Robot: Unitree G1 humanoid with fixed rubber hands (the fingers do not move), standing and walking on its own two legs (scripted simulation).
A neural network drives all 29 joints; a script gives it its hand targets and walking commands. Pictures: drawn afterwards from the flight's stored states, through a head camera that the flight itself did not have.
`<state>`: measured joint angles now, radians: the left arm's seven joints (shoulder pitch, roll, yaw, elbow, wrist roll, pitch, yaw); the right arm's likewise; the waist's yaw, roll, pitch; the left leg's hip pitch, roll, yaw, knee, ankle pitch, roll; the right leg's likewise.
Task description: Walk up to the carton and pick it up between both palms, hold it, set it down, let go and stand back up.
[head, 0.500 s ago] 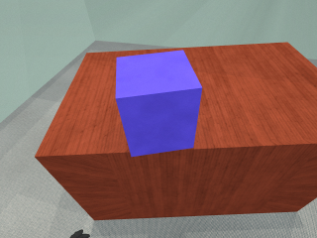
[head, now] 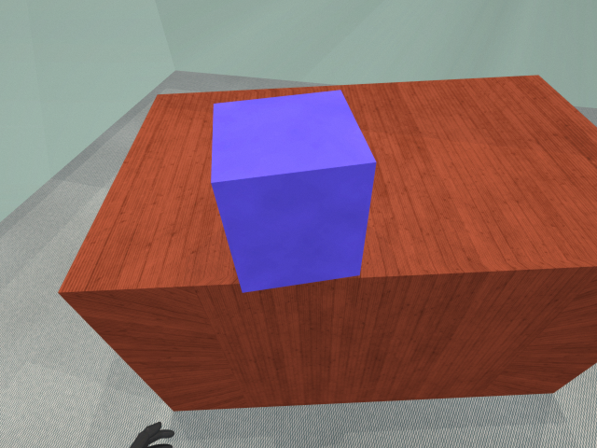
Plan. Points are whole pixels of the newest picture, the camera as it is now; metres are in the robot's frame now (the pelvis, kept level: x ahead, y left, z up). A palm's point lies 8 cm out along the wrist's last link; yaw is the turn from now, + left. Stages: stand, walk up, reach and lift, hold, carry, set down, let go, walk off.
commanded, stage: walk up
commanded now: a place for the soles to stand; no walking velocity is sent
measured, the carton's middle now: (290, 193) +0.51 +0.04 +0.07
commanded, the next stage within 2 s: none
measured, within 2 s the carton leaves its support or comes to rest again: neither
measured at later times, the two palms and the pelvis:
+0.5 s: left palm out of the picture +0.10 +0.27 -0.09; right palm out of the picture +0.06 -0.27 -0.09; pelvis -0.01 +0.01 +0.00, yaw +0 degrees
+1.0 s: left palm out of the picture +0.11 +0.26 -0.08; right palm out of the picture +0.07 -0.29 -0.10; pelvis +0.01 -0.01 +0.00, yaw +0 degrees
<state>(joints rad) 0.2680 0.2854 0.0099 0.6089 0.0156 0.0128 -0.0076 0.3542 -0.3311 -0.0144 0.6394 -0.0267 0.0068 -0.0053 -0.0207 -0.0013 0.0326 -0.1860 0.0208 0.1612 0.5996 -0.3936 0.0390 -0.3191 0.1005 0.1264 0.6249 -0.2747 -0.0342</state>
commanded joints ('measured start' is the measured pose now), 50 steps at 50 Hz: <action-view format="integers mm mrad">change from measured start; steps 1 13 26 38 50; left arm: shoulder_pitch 0 57 5 -6 28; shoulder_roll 127 178 105 100 90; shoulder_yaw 35 45 25 27 40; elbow -62 -49 -18 -9 -33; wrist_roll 5 0 -3 -8 20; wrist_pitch -10 -14 -8 -15 -63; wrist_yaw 5 20 -4 1 4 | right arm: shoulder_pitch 14 12 2 17 134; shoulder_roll -127 -92 -127 -140 -156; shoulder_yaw -35 -35 -42 -49 -62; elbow -75 -85 -71 -65 -11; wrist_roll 0 8 5 -2 -24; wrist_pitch -10 9 -23 -19 -24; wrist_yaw -11 6 -9 -8 8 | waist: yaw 1 23 20 25 -27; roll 0 -70 30 27 39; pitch -46 -12 5 -3 113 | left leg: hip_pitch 28 -21 -57 -18 76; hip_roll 152 -9 142 121 336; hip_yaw -153 -149 -221 -199 -420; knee -138 48 -211 -188 -280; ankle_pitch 132 -49 137 67 -196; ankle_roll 47 -9 28 38 185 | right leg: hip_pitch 0 -35 76 18 -265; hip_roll -112 -246 -112 -109 -58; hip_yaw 100 384 89 99 -41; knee -37 -259 -134 -131 11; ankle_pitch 284 75 191 155 -92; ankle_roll -63 -155 -36 -36 -8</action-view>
